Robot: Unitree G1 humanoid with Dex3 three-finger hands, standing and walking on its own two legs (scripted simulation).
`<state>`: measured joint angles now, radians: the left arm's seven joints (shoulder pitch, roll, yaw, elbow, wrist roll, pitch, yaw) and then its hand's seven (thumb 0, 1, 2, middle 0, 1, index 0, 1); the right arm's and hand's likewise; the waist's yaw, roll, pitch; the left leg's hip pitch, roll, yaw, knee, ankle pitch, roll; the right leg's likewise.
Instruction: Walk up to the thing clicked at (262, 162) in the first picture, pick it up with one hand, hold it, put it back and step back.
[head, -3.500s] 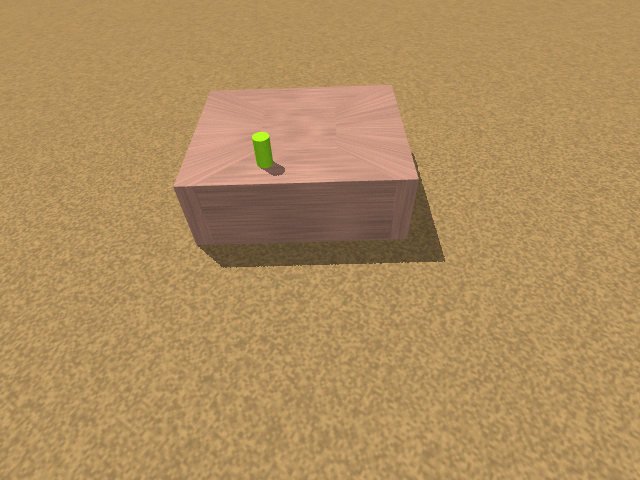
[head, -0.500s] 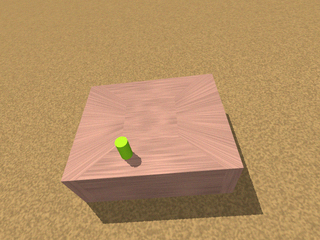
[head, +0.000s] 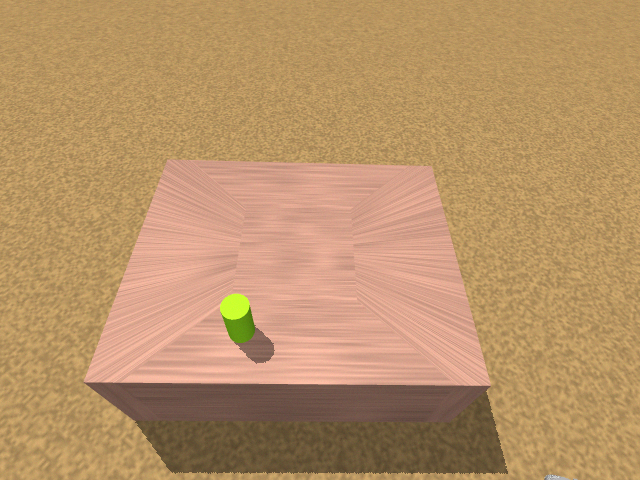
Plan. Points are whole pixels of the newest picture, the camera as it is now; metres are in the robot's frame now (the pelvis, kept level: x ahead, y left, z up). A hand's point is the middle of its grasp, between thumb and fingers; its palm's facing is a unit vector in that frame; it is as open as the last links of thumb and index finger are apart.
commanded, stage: walk up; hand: left
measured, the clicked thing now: (238, 319) +0.52 +0.20 -0.37
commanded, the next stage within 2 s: stand in 1.38 s
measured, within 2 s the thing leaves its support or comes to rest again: neither
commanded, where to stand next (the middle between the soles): +0.08 -0.01 m, yaw -1 degrees
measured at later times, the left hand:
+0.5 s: hand out of the picture +0.11 +0.25 -0.13, palm faces -0.04 -0.92 -0.38, open 7.4 cm
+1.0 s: hand out of the picture +0.12 +0.25 -0.14, palm faces -0.04 -0.94 -0.33, open 7.4 cm
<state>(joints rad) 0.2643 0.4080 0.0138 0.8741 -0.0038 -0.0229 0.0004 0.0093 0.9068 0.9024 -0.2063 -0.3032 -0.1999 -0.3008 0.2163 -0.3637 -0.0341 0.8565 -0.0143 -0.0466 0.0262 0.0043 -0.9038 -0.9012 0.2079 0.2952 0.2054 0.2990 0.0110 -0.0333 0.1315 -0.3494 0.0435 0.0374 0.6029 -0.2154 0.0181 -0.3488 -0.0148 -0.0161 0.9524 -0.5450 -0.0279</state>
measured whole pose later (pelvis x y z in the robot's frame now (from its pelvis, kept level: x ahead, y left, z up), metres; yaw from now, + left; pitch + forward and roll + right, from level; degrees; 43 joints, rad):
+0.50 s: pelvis +0.02 -0.01 +0.01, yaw -1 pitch -3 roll +0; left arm 0.13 0.36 0.00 1.04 0.01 -0.03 0.00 0.01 0.90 0.90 -0.21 -0.30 -0.20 -0.30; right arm 0.12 -0.37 0.00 1.05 0.00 0.00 0.03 0.01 -0.90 -0.90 0.21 0.30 0.20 0.30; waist 0.01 0.03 0.08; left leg -0.25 0.03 0.04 0.51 -0.21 -0.01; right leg -0.22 -0.03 -0.02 0.55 -0.27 0.01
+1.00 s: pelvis +0.03 +0.00 +0.02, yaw -1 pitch -2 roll +0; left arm 0.07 0.35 0.00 1.17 0.01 -0.01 -0.01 0.01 0.91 0.90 -0.21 -0.30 -0.20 -0.30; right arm 0.08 -0.35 -0.01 1.17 -0.01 -0.01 0.01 0.00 -0.90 -0.90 0.21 0.30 0.20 0.30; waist 0.00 0.00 0.06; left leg -0.17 0.02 0.05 0.36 -0.15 0.00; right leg -0.12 -0.04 -0.02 0.34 -0.18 0.03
